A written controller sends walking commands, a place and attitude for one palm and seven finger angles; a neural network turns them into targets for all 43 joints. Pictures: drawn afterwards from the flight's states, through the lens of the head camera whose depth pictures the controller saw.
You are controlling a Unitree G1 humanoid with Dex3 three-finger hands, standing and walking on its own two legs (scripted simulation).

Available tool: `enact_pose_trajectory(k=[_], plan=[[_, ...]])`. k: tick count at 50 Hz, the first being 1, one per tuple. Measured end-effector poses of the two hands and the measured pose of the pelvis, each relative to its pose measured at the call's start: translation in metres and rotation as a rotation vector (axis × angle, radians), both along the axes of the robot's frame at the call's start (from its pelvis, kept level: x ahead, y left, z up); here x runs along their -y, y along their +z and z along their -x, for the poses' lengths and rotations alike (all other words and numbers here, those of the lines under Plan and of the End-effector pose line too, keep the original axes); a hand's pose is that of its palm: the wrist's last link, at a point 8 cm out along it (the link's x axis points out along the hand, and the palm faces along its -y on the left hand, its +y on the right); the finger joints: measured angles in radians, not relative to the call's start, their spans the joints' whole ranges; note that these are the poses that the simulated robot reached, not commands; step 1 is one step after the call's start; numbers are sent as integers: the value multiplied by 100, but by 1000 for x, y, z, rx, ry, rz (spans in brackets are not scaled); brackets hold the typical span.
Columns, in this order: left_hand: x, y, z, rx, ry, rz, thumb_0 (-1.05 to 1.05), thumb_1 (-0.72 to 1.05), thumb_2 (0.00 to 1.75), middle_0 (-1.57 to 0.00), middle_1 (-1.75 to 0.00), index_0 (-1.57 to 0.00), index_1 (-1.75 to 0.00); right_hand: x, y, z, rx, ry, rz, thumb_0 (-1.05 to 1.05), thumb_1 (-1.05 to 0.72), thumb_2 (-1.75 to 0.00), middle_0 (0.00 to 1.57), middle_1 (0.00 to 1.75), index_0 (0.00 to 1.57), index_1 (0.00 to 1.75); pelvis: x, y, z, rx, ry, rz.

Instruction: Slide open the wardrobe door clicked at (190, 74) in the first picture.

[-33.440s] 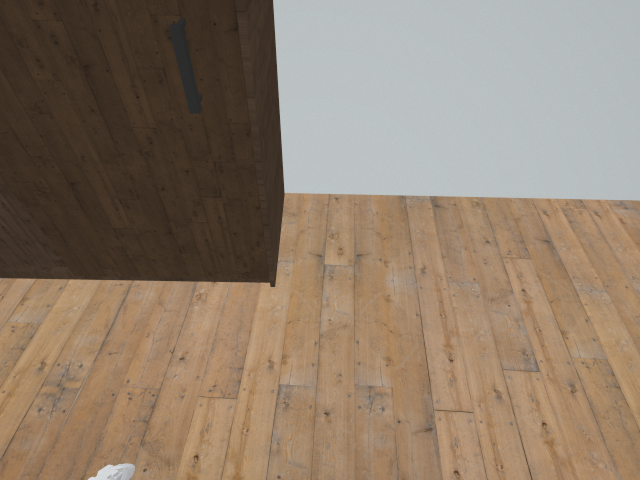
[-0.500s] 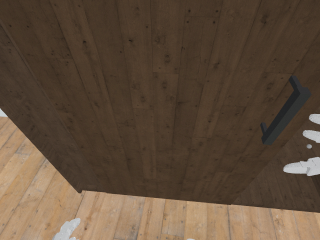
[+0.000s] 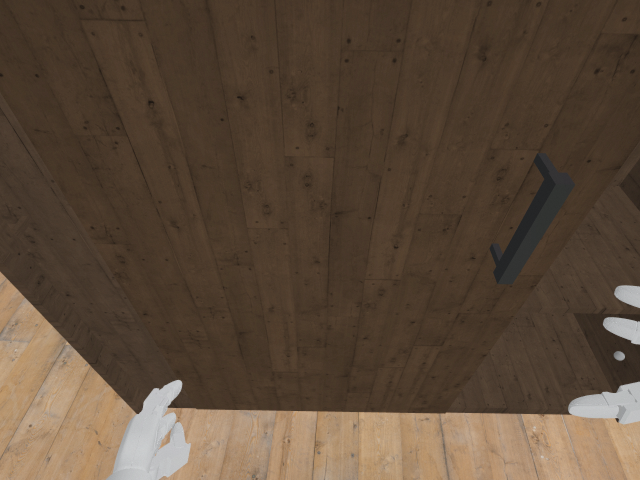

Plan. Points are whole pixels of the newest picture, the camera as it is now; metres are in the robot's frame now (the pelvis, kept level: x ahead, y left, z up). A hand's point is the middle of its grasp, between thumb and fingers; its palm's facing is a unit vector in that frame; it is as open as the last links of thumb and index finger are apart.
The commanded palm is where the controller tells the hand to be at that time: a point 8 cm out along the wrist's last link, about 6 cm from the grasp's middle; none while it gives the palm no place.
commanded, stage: draw the hand back to the body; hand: right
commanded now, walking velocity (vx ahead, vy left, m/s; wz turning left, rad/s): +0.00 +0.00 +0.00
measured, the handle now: (522, 223) +0.41 -0.27 +0.12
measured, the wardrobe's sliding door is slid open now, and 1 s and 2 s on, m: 0.53 0.53 0.53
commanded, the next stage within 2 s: step back with the hand held close in 1.70 s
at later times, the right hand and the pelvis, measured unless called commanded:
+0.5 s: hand (636, 361) +0.22 -0.30 +0.13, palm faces +0.09 +0.99 -0.08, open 14.7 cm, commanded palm +0.17 -0.34 +0.13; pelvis +0.00 +0.00 +0.00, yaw +1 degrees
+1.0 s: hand out of the picture +0.20 -0.29 +0.16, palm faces +0.45 +0.82 -0.35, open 12.0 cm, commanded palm +0.16 -0.32 +0.17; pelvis +0.01 -0.02 +0.02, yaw +2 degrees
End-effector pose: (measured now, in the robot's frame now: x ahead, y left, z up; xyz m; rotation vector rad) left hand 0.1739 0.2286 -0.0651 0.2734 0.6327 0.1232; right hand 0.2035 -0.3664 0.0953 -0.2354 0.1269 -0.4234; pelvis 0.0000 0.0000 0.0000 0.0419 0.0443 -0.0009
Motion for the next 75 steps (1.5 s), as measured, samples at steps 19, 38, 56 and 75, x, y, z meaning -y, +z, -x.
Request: enact_pose_trajectory(k=[19, 38, 56, 75], plan=[[-16, 5, 22, 83, 41, 10, 1, 90, 90, -20, -30, -21, -30, -18, 24, -4, 128, 379, -143, -1, 55, -20, 25, 115, 26, 115, -6, -1, 2, 24, 12, -9], [19, 24, 1, 133, -54, 10, 1, 90, 90, -20, -30, -20, -30, -27, 50, 47, 138, 81, 105, -1, 39, -27, 25, 105, 25, 106, 14, 7, 3, 78, 9, -10], [29, 16, -3, 2, -40, 54, 1, 90, 90, -20, -31, -21, -30, -51, 90, 38, 222, 29, 242, 0, -22, -57, 23, 69, 23, 70, 15, 21, -14, 142, 36, 19], [-17, 21, -15, -4, 5, 39, 1, 90, 90, -20, -30, -20, -30, -90, 109, 31, 256, 75, 255, 1, -82, -86, 21, 34, 21, 35, -14, 26, -24, 156, 45, 26]])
